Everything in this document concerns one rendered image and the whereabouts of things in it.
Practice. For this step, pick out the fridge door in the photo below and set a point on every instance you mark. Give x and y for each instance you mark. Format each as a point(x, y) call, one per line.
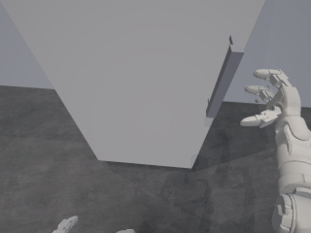
point(136, 75)

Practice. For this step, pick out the robot left hand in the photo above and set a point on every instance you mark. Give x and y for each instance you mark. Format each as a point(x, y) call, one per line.
point(65, 225)

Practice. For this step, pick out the robot right hand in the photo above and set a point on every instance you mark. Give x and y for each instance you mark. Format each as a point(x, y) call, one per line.
point(286, 100)

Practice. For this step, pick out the robot right forearm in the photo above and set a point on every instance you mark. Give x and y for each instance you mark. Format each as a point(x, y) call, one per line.
point(293, 156)

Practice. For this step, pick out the right robot upper arm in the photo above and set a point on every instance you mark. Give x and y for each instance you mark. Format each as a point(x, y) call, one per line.
point(292, 214)

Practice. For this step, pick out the handle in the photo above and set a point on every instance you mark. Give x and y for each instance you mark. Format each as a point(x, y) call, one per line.
point(232, 60)

